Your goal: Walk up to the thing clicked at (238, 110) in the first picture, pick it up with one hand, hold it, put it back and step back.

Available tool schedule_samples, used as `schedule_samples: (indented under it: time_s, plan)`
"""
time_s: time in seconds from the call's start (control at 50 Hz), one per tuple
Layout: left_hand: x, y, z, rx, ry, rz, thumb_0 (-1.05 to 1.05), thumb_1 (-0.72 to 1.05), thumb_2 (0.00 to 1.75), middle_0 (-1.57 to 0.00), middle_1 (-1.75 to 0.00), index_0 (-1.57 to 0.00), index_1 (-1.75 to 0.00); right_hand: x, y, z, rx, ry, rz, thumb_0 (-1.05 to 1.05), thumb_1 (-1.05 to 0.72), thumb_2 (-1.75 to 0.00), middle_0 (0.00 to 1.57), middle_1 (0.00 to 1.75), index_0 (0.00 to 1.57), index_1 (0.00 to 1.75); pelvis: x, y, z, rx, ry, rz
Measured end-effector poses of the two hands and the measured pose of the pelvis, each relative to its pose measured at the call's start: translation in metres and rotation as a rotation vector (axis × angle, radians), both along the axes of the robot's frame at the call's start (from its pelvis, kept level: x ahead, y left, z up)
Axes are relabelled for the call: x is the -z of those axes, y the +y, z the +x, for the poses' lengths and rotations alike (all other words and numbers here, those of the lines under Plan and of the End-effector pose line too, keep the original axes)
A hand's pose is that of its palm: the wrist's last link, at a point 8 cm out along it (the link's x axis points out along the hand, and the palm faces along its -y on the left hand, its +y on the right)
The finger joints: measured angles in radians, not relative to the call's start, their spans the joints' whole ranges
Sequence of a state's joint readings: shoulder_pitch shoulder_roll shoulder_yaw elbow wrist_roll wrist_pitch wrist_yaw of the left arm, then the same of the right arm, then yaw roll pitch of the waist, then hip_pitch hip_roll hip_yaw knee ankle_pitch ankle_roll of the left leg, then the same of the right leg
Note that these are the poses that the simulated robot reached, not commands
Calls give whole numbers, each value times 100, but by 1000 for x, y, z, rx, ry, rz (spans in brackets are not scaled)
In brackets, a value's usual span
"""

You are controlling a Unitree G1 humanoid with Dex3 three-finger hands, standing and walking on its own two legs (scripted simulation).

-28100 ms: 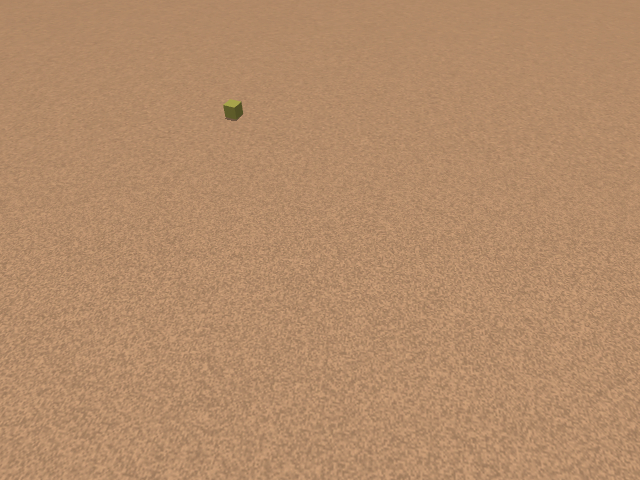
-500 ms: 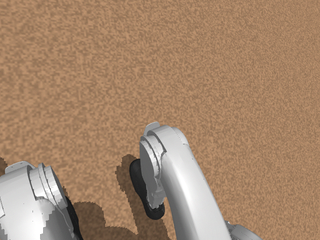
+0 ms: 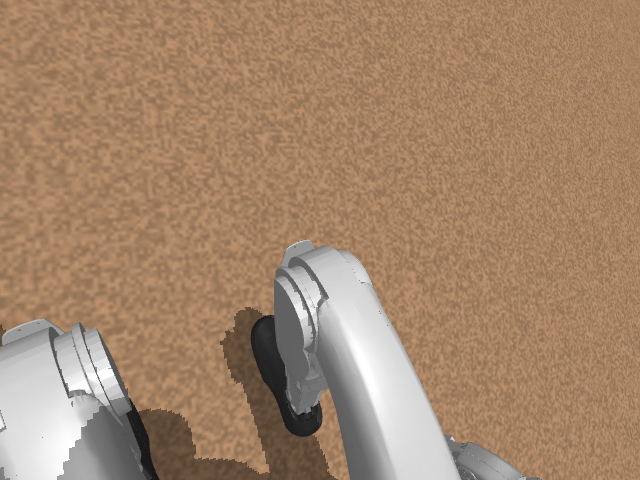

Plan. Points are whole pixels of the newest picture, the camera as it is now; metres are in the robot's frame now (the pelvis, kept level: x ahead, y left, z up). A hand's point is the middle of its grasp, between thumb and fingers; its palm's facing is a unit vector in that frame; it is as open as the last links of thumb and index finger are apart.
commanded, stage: open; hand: left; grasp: from above
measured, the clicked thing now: out of the picture +0.38 +0.37 -0.28
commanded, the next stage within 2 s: withdraw in 1.06 s
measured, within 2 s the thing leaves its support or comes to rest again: rests again in 1.60 s
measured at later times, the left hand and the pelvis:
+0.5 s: hand out of the picture +0.39 +0.36 -0.22, palm faces +0.09 -0.49 -0.87, open 10.8 cm; pelvis +0.00 +0.00 +0.00, yaw +0 degrees
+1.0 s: hand out of the picture +0.39 +0.36 -0.22, palm faces +0.09 -0.49 -0.87, open 10.8 cm; pelvis +0.00 +0.00 +0.00, yaw +0 degrees
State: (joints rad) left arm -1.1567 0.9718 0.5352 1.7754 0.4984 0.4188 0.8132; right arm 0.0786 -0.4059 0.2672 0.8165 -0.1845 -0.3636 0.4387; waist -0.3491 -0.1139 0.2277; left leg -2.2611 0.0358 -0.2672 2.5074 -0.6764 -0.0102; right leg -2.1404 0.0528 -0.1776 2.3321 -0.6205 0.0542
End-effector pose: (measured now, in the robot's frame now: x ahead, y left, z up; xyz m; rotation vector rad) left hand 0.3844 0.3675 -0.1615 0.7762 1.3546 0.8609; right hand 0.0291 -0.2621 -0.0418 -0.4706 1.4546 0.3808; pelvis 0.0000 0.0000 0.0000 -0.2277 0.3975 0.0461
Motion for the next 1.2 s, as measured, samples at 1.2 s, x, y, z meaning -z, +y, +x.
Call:
schedule_samples:
  time_s: [1.2]
  plan:
    - [6,5,3,-15,-6,-1,-1,-11,77,-45,-77,-48,-83,-5,3,2,-3,11,7,0,-91,-90,19,30,19,30,-3,0,3,3,13,-5]
